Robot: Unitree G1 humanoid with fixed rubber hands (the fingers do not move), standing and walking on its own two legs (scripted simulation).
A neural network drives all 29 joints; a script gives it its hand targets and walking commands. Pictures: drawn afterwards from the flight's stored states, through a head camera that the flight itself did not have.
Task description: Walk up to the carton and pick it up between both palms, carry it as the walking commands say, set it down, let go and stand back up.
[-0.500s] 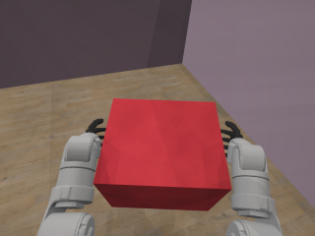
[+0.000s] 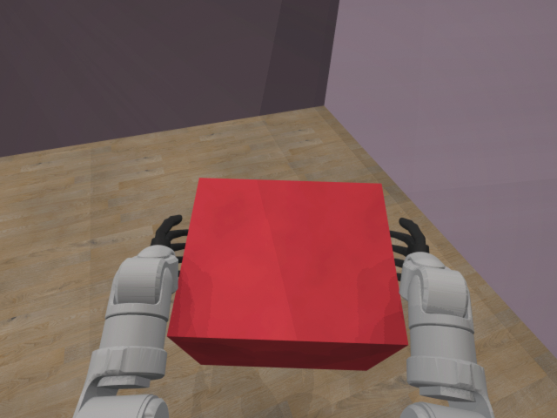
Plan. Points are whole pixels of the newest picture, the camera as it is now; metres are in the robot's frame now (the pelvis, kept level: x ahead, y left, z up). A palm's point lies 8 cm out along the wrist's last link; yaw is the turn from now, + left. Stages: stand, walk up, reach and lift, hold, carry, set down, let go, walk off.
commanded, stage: carry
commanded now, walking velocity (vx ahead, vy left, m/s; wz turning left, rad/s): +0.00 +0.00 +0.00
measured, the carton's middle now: (286, 278) +0.36 +0.00 -0.01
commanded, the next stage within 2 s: hold in 0.70 s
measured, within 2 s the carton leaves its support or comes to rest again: neither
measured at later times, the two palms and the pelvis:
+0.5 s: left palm (164, 260) +0.33 +0.18 +0.07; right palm (417, 263) +0.34 -0.19 +0.08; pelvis +0.01 +0.00 +0.00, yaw +0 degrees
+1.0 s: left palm (148, 282) +0.30 +0.19 +0.06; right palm (404, 275) +0.33 -0.17 +0.06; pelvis +0.03 -0.01 +0.02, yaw +1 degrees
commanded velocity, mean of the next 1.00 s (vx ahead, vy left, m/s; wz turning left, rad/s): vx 0.00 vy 0.00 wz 0.00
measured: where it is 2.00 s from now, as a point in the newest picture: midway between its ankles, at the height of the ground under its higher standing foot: outside the picture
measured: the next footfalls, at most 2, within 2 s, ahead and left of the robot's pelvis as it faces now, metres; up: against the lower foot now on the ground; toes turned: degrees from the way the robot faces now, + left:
none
